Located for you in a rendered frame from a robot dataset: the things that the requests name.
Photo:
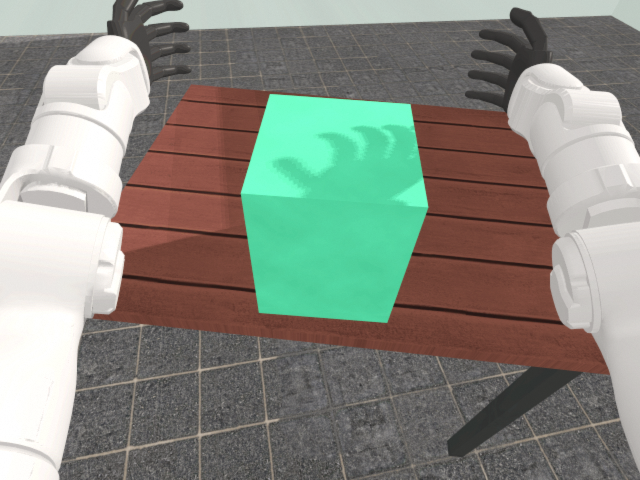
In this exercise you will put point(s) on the table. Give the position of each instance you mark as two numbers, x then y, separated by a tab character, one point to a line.
477	285

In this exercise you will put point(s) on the right robot upper arm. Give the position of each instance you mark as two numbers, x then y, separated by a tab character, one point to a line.
595	285

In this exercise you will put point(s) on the left robot upper arm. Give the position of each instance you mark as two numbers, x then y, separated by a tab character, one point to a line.
58	267

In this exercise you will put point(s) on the right robot hand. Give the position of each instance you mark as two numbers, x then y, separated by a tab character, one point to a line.
527	55

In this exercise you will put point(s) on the right robot forearm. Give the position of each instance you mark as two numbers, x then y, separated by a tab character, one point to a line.
584	152

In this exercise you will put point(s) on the left robot forearm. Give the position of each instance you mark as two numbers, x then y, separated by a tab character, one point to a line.
79	133

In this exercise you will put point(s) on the left robot hand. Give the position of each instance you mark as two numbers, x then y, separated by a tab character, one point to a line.
128	22

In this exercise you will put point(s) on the carton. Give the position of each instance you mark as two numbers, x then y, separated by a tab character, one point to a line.
333	200

